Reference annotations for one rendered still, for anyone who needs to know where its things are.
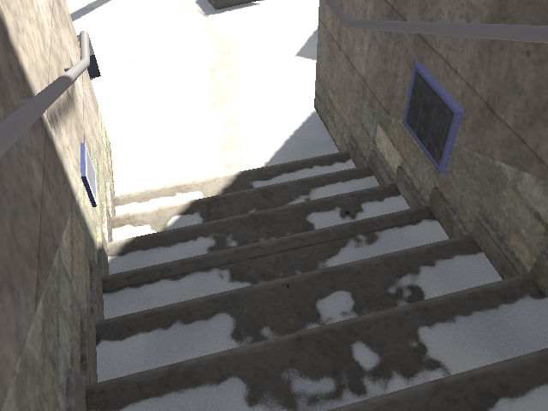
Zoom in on stairs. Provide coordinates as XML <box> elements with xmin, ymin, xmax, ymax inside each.
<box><xmin>86</xmin><ymin>151</ymin><xmax>548</xmax><ymax>411</ymax></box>

